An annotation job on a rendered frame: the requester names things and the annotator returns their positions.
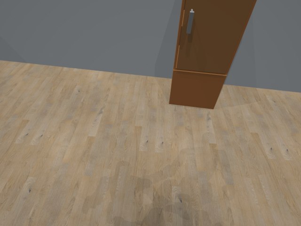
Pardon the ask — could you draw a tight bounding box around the cupboard door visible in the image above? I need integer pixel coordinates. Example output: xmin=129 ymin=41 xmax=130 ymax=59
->
xmin=176 ymin=0 xmax=254 ymax=74

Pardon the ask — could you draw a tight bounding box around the handle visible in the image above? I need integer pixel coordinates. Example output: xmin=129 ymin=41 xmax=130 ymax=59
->
xmin=187 ymin=9 xmax=194 ymax=34

